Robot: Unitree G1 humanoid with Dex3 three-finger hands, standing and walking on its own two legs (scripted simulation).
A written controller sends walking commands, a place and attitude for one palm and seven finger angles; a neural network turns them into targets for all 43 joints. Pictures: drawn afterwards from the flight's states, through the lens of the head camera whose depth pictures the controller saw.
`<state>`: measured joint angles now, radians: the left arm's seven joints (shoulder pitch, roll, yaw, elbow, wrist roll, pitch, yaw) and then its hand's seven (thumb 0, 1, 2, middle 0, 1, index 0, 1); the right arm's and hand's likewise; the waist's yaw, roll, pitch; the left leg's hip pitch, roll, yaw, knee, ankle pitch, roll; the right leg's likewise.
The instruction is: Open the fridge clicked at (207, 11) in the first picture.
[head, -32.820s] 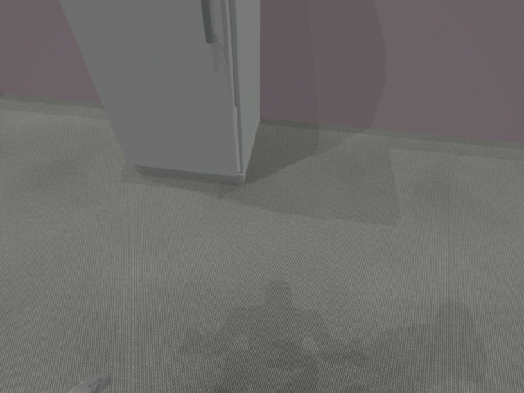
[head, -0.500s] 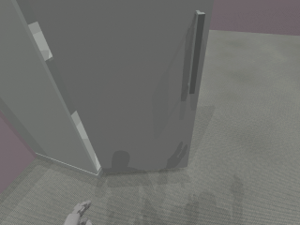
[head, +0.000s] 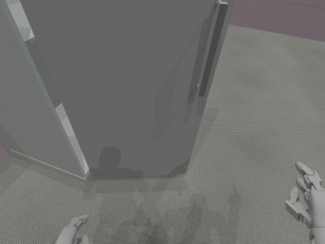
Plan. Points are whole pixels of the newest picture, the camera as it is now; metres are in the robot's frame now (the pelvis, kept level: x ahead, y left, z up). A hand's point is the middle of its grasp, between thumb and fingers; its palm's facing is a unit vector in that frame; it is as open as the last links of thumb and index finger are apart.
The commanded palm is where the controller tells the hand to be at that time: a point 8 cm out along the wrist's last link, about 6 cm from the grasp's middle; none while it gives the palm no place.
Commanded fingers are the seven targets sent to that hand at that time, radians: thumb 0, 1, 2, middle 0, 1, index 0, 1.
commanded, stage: let the arm hang, fingers relaxed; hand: right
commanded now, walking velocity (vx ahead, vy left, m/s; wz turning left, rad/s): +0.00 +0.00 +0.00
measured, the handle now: (208, 53) +0.65 -0.10 +0.18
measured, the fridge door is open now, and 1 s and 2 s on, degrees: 67 67 67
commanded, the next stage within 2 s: look to check the result in 1.00 s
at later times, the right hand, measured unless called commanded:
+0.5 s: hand out of the picture +0.02 -0.18 -0.15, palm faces +0.00 +0.97 -0.24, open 7.3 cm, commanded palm none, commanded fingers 0.00 -0.90 -0.90 0.20 0.30 0.20 0.30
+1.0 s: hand out of the picture +0.02 -0.16 -0.16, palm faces +0.01 +0.98 -0.17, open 7.3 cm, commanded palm none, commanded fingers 0.00 -0.90 -0.90 0.20 0.30 0.20 0.30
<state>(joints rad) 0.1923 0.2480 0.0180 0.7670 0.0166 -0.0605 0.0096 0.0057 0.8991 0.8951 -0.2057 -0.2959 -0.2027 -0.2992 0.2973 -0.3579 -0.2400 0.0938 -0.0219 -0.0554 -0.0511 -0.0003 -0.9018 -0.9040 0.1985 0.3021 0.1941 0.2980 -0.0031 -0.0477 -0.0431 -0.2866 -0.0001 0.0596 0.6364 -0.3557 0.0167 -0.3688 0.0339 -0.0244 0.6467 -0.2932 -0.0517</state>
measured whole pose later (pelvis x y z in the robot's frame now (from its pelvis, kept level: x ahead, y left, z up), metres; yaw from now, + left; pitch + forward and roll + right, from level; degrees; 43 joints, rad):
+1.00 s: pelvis +0.03 +0.00 +0.02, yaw +1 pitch -1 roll +0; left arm 0.29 0.13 0.00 1.13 0.02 0.00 0.04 0.00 0.91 0.90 -0.20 -0.29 -0.20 -0.30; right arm 0.29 -0.13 0.01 1.14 0.00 -0.01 -0.04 0.00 -0.92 -0.90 0.20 0.30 0.20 0.30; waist 0.00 0.00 0.04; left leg -0.09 0.00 0.04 0.39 -0.29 0.02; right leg -0.17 0.04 -0.03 0.41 -0.23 -0.05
